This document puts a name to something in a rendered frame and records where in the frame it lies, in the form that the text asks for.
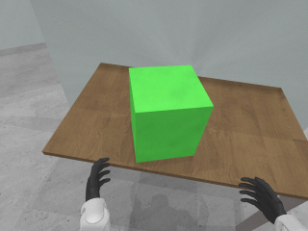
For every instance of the table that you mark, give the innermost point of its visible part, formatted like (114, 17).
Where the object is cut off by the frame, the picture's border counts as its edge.
(252, 132)

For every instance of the robot left forearm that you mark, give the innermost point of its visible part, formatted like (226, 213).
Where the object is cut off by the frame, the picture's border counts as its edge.
(95, 216)

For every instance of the robot right forearm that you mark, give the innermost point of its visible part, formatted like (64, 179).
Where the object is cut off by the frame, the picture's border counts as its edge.
(288, 222)

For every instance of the carton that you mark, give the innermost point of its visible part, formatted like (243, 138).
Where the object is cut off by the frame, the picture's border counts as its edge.
(169, 111)

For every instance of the robot right hand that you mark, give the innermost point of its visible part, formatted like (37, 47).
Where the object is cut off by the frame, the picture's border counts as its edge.
(267, 199)

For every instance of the robot left hand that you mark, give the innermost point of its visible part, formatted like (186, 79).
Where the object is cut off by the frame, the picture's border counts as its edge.
(93, 184)

